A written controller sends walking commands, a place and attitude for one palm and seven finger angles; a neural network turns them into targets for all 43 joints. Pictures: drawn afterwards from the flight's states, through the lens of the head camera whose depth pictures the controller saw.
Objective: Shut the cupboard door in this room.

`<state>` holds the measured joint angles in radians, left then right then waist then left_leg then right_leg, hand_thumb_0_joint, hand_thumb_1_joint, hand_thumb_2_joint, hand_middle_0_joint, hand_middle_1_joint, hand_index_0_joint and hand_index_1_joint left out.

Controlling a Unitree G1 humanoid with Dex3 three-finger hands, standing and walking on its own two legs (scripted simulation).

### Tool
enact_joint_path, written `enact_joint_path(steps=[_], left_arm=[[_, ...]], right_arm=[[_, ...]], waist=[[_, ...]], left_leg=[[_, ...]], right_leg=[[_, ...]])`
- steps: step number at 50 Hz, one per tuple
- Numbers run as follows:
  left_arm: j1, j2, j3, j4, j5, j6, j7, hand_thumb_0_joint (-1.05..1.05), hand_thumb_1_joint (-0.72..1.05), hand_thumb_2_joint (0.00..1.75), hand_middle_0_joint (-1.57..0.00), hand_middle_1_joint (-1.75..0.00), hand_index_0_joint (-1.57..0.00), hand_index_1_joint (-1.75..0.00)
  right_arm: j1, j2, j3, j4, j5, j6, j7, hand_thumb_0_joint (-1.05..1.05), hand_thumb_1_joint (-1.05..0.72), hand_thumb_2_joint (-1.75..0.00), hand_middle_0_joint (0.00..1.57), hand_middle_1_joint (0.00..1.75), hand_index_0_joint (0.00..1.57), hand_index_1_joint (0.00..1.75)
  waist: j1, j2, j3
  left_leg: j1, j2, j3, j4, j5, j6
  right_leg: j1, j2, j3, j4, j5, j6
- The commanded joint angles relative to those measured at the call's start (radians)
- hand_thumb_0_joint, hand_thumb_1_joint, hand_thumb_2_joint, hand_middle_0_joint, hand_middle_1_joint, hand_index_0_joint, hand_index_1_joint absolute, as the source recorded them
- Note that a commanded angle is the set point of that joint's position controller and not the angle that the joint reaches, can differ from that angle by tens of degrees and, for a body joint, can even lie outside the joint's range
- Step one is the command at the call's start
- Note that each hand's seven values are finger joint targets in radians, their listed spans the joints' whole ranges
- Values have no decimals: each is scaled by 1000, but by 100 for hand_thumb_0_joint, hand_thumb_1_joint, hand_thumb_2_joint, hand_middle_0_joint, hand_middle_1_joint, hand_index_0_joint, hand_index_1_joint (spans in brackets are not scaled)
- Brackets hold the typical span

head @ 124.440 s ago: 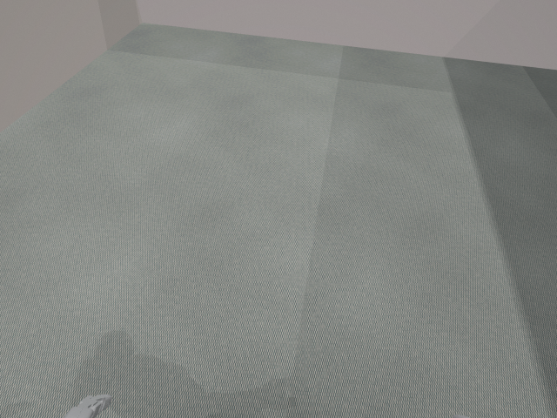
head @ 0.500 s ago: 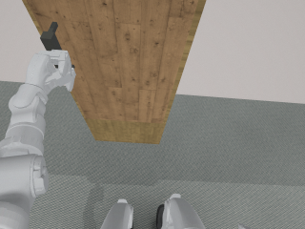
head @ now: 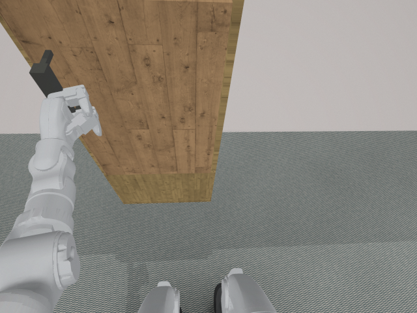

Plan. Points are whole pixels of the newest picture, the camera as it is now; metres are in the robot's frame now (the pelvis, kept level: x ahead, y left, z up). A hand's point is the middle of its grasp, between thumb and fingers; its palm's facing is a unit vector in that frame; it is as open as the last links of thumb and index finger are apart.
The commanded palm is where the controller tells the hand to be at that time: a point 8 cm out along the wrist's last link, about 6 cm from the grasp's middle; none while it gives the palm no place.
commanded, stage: pull the fist back off the door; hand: left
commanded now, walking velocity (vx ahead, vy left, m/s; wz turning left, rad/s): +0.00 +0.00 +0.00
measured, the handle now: (62, 92) +0.54 +0.27 +0.07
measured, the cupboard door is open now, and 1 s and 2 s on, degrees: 0 0 0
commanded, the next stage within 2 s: draw the hand back to the body in 0.36 s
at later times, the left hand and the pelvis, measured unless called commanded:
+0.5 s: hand (85, 145) +0.41 +0.20 +0.07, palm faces +0.09 -1.00 -0.01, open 3.1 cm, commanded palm +0.37 +0.25 +0.08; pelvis +0.05 +0.01 +0.02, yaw +1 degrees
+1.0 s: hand (33, 164) +0.33 +0.23 +0.15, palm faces +0.09 -0.99 -0.05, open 3.1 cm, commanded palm +0.29 +0.28 +0.15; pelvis +0.05 +0.01 +0.05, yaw +1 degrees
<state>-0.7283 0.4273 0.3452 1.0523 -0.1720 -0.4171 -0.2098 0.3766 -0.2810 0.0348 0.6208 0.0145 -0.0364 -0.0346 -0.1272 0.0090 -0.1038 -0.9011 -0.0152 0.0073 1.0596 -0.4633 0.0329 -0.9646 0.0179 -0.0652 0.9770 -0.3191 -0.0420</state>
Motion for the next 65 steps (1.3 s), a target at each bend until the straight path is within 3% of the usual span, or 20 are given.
enact_joint_path(steps=[1,3,8,13,18,23,24,26,28,29,34,35,42,44,49,50,52,53,57,65], left_arm=[[-206,266,93,-306,-14,-65,31,0,90,90,-130,-150,-130,-150],[-108,273,113,-391,-16,-75,42,0,90,90,-130,-150,-130,-150],[104,108,16,-615,-54,-94,38,0,90,90,-130,-150,-130,-150],[259,6,-54,-691,-77,-59,22,0,90,90,-130,-150,-130,-150],[118,-19,-107,-755,-54,-58,45,0,90,90,-130,-150,-130,-150],[139,19,-70,-777,-40,-83,57,0,90,90,-130,-150,-130,-150],[152,-8,-95,-778,-35,-80,51,0,90,90,-130,-150,-130,-150],[272,-1,-81,-839,-46,-55,41,0,90,90,-130,-150,-130,-150],[384,40,-38,-853,-61,-10,31,0,90,90,-130,-150,-130,-150],[431,22,-50,-889,-67,13,26,0,90,90,-130,-150,-130,-150],[525,-22,-49,-945,-107,110,28,0,90,90,-130,-150,-130,-150],[515,1,-27,-952,-109,117,32,0,90,90,-130,-150,-130,-150],[510,29,-47,-1144,-108,114,4,0,90,90,-130,-150,-130,-150],[536,53,-29,-1165,-120,126,-8,0,90,90,-130,-150,-130,-150],[618,56,-2,-1149,-148,201,-27,0,90,90,-116,-135,-116,-135],[583,164,-2,-1199,8,218,110,0,90,90,-113,-132,-113,-132],[707,44,-54,-1195,21,256,205,0,90,90,-108,-126,-108,-126],[736,46,-57,-1212,34,265,228,0,90,90,-105,-123,-105,-123],[773,66,-49,-1355,70,269,292,0,90,90,-94,-111,-94,-111],[808,80,-19,-1435,105,277,338,0,90,90,-72,-87,-72,-87]], right_arm=[[45,-150,-63,-139,5,-21,-9,0,-90,-90,20,30,20,30],[38,-147,-67,-160,5,-14,-9,0,-90,-90,20,30,20,30],[21,-126,-83,-180,9,-22,1,0,-90,-90,20,30,20,30],[-4,-123,-88,-175,19,-30,-2,0,-90,-90,20,30,20,30],[-35,-115,-83,-148,13,-43,-15,0,-90,-90,20,30,20,30],[-57,-108,-83,-136,3,-56,-21,0,-90,-90,20,30,20,30],[-65,-102,-81,-136,3,-56,-18,0,-90,-90,20,30,20,30],[-79,-99,-82,-165,8,-53,-11,0,-90,-90,20,30,20,30],[-80,-103,-81,-187,14,-44,-10,0,-90,-90,20,30,20,30],[-92,-94,-76,-205,19,-40,-8,0,-90,-90,20,30,20,30],[-132,-91,-61,-243,35,-40,-16,0,-90,-90,20,30,20,30],[-134,-95,-61,-241,34,-42,-20,0,-90,-90,20,30,20,30],[-167,-92,-49,-236,32,-88,-39,0,-90,-90,20,30,20,30],[-174,-93,-45,-235,33,-99,-46,0,-90,-90,20,30,20,30],[-203,-90,-35,-235,44,-122,-59,0,-90,-90,20,30,20,30],[-236,-77,-49,-227,26,-107,-66,0,-90,-90,20,30,20,30],[-237,-64,-42,-232,23,-101,-68,0,-90,-90,20,30,20,30],[-238,-69,-44,-227,22,-98,-69,0,-90,-90,20,30,20,30],[-256,-62,-35,-222,17,-102,-69,0,-90,-90,20,30,20,30],[-277,-55,-28,-185,8,-123,-70,0,-90,-90,20,30,20,30]], waist=[[65,23,-397],[88,29,-426],[87,52,-438],[71,24,-321],[31,29,-257],[70,62,-382],[76,99,-403],[113,139,-453],[134,83,-454],[140,89,-443],[124,-32,-255],[119,-48,-235],[113,82,-237],[118,65,-237],[131,71,-125],[157,84,-96],[142,39,-17],[148,-11,-32],[154,63,-75],[162,66,12]], left_leg=[[65,-2,-25,-217,61,4],[98,0,-20,-226,128,2],[229,9,-13,-238,323,-5],[256,15,-19,-255,351,-10],[282,19,-46,-240,311,-18],[337,18,-55,-207,439,-31],[358,19,-58,-206,487,-40],[417,20,-53,-221,586,-51],[414,23,-54,-244,633,-49],[411,24,-49,-259,640,-46],[344,16,-37,-327,458,-25],[340,13,-37,-340,412,-24],[438,7,-47,-380,342,-20],[442,6,-52,-392,320,-16],[434,3,-54,-439,238,-18],[446,3,-50,-477,230,-9],[452,11,-52,-510,194,-12],[467,16,-51,-522,206,-7],[577,20,-50,-576,275,-9],[657,24,-52,-669,290,-13]], right_leg=[[462,-18,105,-172,-41,22],[513,-13,99,-161,48,17],[556,-2,70,-152,258,16],[521,-3,51,-169,278,21],[433,-9,40,-152,228,21],[470,-13,44,-107,306,14],[466,-17,40,-97,322,14],[518,-15,38,-111,363,12],[591,-10,33,-130,402,11],[614,-13,32,-139,421,12],[642,-12,21,-215,368,19],[644,-12,21,-227,342,19],[653,-13,29,-274,250,10],[674,-15,32,-290,226,10],[669,-19,30,-347,133,10],[704,-51,80,-401,95,-3],[695,-55,66,-436,49,6],[735,-52,67,-450,55,7],[811,-50,52,-473,127,5],[852,-39,36,-542,123,6]])
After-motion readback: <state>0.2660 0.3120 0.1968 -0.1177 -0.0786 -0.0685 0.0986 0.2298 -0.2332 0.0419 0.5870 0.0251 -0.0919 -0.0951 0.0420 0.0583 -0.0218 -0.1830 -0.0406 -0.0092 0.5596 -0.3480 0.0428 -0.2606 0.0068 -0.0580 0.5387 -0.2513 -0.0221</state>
